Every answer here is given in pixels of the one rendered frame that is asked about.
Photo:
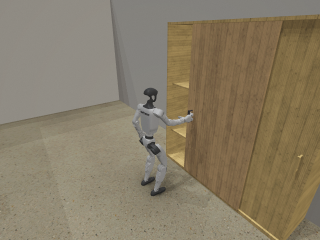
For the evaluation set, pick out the right robot hand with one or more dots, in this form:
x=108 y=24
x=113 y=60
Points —
x=188 y=117

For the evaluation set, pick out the wardrobe door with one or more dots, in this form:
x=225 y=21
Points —
x=230 y=67
x=289 y=126

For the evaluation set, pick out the right robot thigh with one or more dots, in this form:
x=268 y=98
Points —
x=157 y=150

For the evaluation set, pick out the left robot hand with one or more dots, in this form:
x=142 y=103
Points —
x=141 y=135

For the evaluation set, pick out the left robot upper arm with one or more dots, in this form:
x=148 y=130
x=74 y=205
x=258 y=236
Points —
x=137 y=114

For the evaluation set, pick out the right robot forearm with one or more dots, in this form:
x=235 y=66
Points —
x=175 y=122

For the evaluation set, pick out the right robot shin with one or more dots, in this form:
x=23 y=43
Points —
x=160 y=175

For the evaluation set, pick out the right robot upper arm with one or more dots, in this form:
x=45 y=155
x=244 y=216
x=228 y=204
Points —
x=161 y=114

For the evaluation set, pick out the left robot forearm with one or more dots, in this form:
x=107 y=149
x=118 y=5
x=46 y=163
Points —
x=137 y=127

